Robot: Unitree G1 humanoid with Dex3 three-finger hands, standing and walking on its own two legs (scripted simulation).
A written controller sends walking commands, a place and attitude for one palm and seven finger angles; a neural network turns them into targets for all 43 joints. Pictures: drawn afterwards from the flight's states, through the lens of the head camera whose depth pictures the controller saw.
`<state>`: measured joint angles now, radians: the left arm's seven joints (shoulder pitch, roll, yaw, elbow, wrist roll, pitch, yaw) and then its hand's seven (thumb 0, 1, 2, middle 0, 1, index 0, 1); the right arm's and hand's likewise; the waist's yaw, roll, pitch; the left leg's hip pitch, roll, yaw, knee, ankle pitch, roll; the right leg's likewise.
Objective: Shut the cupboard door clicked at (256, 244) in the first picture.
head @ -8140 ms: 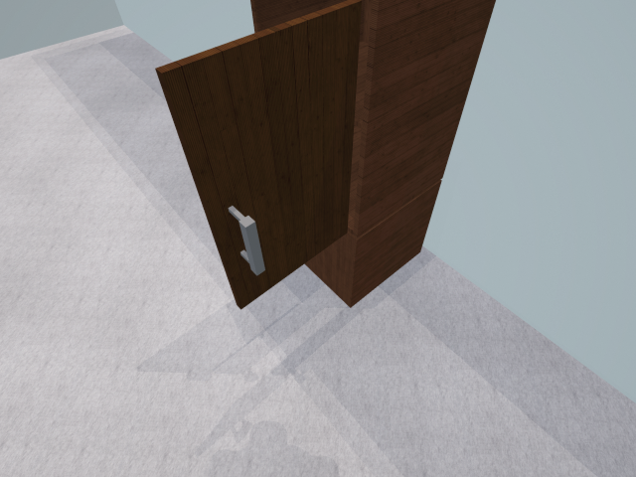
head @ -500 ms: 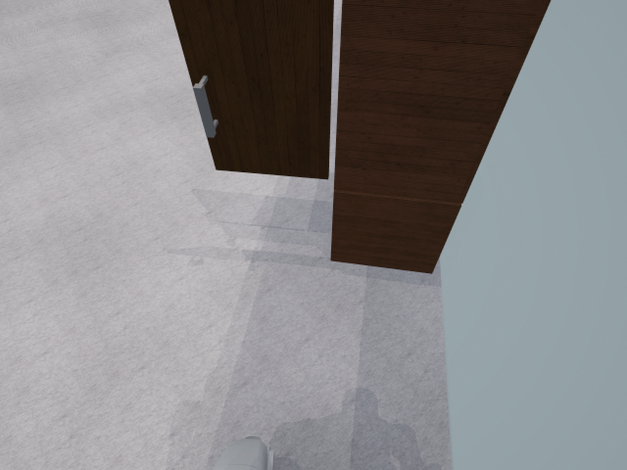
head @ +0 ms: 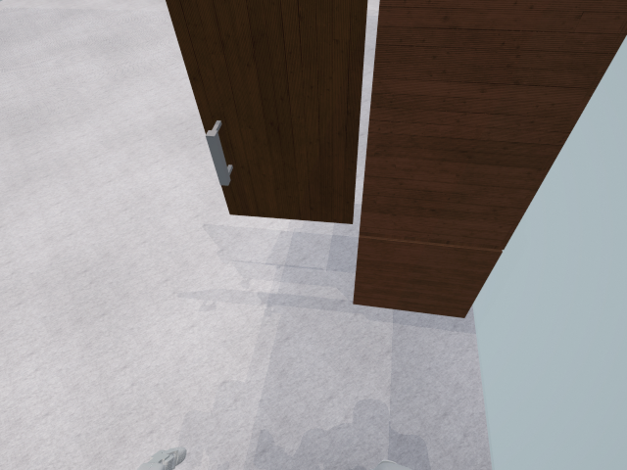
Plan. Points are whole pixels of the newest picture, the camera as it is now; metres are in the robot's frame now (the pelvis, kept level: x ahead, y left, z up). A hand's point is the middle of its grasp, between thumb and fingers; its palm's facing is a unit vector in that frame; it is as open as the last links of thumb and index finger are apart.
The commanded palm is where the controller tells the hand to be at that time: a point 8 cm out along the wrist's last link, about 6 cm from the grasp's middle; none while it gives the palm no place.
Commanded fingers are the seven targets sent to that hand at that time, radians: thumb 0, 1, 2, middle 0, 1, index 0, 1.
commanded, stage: take the last steps up to it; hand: left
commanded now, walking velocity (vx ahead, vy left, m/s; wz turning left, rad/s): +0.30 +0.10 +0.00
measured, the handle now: (221, 153) +0.79 +0.27 -0.09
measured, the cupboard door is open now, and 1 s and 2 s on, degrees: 92 92 92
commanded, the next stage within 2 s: come to a stop and stand still in 0.52 s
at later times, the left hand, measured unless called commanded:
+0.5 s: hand out of the picture +0.11 +0.20 -0.16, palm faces +0.15 -0.97 -0.18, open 7.3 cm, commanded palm none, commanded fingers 0.00 0.90 0.90 -0.20 -0.30 -0.20 -0.30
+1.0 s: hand (191, 312) +0.40 +0.26 -0.16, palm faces -0.02 -0.96 -0.27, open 7.4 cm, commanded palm none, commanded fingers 0.00 0.90 0.90 -0.20 -0.30 -0.20 -0.30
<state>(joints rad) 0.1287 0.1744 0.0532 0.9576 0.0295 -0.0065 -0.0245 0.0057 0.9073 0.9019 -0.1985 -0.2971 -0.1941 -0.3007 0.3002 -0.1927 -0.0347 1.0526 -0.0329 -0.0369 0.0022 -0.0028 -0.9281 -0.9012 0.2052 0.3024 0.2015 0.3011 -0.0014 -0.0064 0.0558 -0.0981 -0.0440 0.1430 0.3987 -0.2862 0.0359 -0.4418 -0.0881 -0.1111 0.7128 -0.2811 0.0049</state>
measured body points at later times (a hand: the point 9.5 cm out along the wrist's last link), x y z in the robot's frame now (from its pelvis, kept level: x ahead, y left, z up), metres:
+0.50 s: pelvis +0.20 +0.04 +0.00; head +0.24 +0.04 +0.45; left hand +0.10 +0.25 -0.15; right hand +0.31 -0.18 -0.15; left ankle +0.30 +0.17 -0.72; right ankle +0.09 -0.08 -0.74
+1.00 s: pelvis +0.30 +0.06 -0.01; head +0.33 +0.05 +0.44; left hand +0.40 +0.31 -0.14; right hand +0.33 -0.18 -0.17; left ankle +0.29 +0.17 -0.73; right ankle +0.30 -0.03 -0.74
